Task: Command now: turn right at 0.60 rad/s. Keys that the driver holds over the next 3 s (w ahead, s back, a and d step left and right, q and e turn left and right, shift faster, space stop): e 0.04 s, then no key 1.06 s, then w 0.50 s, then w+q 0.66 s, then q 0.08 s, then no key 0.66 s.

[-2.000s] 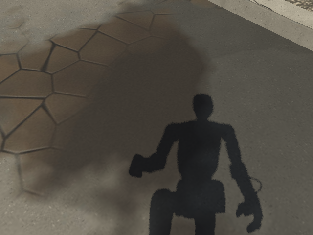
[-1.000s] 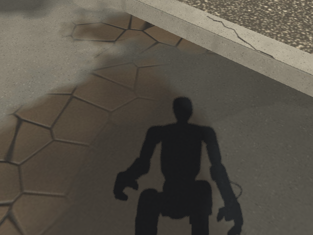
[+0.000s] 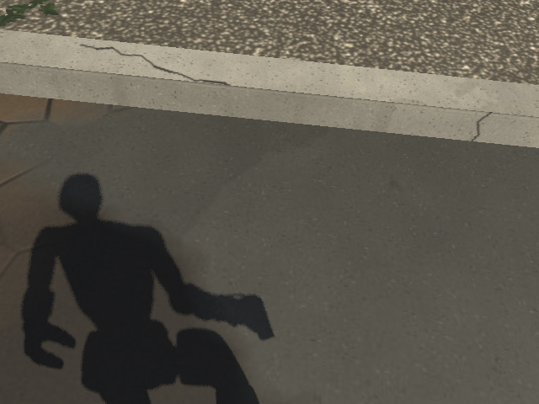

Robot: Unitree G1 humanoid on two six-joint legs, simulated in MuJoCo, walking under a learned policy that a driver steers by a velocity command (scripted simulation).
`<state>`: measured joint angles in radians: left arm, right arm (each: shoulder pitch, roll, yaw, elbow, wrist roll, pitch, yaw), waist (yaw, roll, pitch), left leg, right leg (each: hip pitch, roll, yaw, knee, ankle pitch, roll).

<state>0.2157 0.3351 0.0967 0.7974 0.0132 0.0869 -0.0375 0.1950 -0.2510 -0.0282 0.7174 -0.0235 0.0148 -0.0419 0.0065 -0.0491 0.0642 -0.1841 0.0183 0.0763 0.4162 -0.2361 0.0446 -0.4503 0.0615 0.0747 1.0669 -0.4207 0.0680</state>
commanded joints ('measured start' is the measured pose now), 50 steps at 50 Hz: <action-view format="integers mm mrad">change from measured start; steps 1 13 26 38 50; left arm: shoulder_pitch -48 15 -69 -15 40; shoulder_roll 48 123 35 -1 -23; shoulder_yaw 0 -20 -70 -73 -87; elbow -86 -77 21 190 306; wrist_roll -4 0 7 -5 -5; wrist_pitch -5 -67 -81 -86 -86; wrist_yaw -8 35 59 62 72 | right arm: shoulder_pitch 64 30 78 75 85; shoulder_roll -180 -132 -87 -81 -54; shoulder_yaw -53 -34 -24 -1 16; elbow -31 -25 107 229 318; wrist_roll -3 14 16 12 12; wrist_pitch -9 44 42 -18 -21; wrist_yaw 2 23 17 15 10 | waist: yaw -42 29 -6 -10 -8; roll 210 -105 -73 85 55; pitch -86 -105 -59 -20 -9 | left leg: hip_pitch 209 -228 -55 33 21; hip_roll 255 37 -5 87 80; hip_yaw -153 -78 -72 -177 -178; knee -59 482 155 -115 -121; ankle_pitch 543 -374 -148 94 74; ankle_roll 166 -52 -60 -11 3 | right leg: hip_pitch -98 348 309 308 297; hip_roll -19 -414 -243 -116 -121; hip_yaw -49 299 154 68 59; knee -90 -773 -765 -764 -770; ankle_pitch -23 694 478 312 311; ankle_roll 3 -344 -260 -130 -114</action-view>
